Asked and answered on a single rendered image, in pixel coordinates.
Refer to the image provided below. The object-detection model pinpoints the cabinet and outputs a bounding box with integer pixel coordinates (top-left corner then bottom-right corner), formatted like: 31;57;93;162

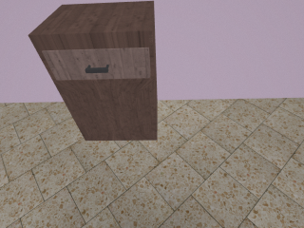
28;1;158;141

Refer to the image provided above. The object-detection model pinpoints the drawer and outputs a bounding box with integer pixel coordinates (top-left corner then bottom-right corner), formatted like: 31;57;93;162
42;47;151;81

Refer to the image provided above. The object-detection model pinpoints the handle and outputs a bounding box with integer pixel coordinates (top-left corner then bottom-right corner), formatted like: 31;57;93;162
85;65;109;73

